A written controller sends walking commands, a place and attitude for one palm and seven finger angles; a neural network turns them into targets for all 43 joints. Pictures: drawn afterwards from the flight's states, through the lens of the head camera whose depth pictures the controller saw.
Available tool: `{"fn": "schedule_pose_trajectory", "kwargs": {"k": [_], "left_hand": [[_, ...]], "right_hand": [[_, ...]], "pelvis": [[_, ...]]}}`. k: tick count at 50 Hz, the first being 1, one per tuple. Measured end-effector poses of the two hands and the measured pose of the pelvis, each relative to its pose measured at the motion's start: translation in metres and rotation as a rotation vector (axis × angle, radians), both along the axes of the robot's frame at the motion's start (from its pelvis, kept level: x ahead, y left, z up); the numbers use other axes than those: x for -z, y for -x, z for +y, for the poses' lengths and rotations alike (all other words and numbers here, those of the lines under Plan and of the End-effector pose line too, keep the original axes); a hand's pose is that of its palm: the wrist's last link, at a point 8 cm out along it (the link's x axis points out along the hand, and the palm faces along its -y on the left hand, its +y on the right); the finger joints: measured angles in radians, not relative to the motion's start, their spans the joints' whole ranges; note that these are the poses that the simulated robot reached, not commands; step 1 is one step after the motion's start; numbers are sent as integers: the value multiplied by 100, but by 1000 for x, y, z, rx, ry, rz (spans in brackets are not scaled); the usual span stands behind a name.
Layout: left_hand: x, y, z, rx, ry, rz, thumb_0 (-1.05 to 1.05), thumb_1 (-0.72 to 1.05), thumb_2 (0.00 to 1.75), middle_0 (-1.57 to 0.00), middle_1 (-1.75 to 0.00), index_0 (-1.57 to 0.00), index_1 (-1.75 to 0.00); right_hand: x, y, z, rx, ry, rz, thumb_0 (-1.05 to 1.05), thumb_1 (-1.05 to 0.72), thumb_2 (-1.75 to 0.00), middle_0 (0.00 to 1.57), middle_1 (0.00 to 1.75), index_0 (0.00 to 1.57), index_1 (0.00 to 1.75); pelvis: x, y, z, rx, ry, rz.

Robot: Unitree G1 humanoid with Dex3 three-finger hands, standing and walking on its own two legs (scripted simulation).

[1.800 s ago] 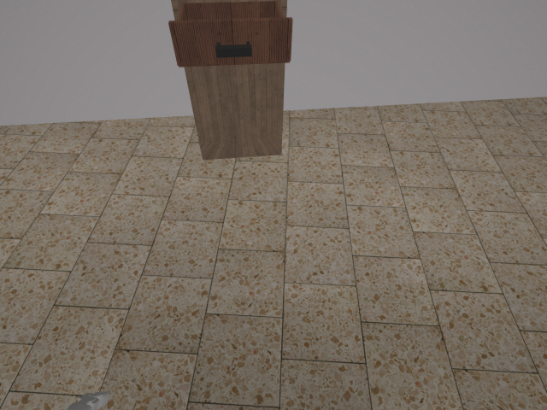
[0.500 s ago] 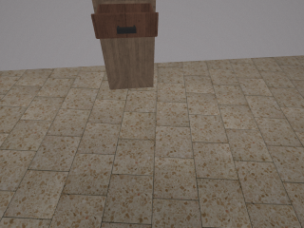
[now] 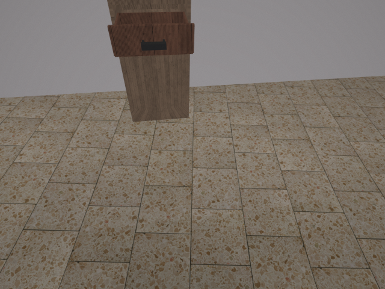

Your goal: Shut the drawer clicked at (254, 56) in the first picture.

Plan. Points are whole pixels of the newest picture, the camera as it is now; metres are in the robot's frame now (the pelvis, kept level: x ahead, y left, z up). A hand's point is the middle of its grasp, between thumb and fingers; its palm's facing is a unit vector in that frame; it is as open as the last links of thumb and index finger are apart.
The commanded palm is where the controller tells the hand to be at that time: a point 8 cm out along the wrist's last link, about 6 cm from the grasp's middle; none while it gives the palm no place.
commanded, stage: walk to a spot facing it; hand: left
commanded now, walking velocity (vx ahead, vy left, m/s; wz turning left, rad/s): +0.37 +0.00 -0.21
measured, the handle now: (153, 43) +1.14 +0.27 +0.00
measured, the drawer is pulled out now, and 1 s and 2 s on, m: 0.30 0.30 0.30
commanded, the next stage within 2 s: turn to face it in 1.08 s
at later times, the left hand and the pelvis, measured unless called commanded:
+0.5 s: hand out of the picture +0.13 +0.12 -0.16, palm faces +0.01 -0.99 -0.14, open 7.4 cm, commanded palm none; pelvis +0.18 -0.03 +0.01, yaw -3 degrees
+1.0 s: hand (161, 167) +0.52 +0.14 -0.15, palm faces -0.15 -0.97 -0.20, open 7.4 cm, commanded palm none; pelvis +0.41 -0.03 +0.01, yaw -10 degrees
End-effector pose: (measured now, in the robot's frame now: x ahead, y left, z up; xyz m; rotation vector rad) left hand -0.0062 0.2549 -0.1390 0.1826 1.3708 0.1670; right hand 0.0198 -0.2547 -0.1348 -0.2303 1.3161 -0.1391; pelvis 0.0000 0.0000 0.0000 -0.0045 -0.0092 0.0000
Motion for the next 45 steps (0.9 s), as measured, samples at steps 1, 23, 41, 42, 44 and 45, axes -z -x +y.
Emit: {"fn": "schedule_pose_trajectory", "kwargs": {"k": [1, 23, 41, 42, 44, 45], "left_hand": [[4, 2, -4, -2, 12, 22, 1, 91, 90, -20, -30, -20, -30], [-6, -127, -83, -2, 79, 89, 0, 91, 90, -20, -30, -20, -30], [3, -360, -26, 52, 55, -24, 1, 91, 90, -20, -30, -20, -30], [0, -381, -27, 65, 53, -53, 1, 91, 90, -20, -30, -20, -30], [-7, -420, -32, 94, 50, -100, 1, 91, 90, -20, -30, -20, -30], [-10, -439, -36, 110, 49, -118, 1, 91, 90, -20, -30, -20, -30]], "right_hand": [[3, 4, 4, 17, -9, 15, 1, -91, -90, 20, 30, 20, 30], [-2, -162, -11, 128, -78, -29, 1, -93, -90, 19, 30, 20, 30], [-8, -343, 16, 165, -17, -155, -1, -96, -90, 20, 30, 20, 30], [-8, -340, 14, 175, -18, -128, -2, -96, -90, 20, 30, 20, 30], [-7, -332, 11, 198, -26, -74, -1, -96, -90, 20, 30, 20, 30], [-6, -329, 10, 211, -32, -49, -1, -96, -90, 20, 30, 20, 30]], "pelvis": [[2, -6, 0, 7, -4, 2], [-9, -163, -35, 53, -9, 17], [-3, -336, -1, 124, -16, -12], [-6, -344, -2, 129, -18, -10], [-8, -361, -5, 138, -23, -9], [-9, -369, -7, 142, -25, -10]]}}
